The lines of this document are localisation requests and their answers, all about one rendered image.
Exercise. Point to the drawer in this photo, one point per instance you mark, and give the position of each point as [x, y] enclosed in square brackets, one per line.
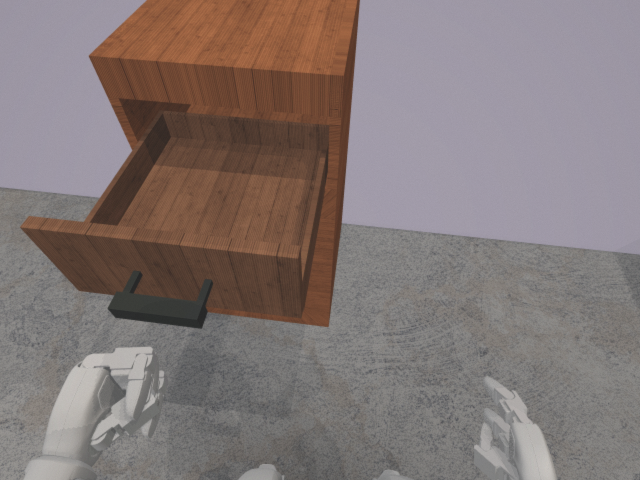
[231, 199]

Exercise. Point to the handle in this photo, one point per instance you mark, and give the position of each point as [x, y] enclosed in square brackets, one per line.
[127, 305]

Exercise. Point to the right robot hand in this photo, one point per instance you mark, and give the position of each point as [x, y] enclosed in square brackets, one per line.
[522, 443]

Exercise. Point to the left robot hand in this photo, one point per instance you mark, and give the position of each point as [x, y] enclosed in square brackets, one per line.
[126, 382]

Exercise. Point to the cabinet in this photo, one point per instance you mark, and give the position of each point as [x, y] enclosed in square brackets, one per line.
[284, 60]

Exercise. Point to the robot left forearm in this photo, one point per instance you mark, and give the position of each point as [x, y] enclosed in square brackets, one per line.
[58, 468]

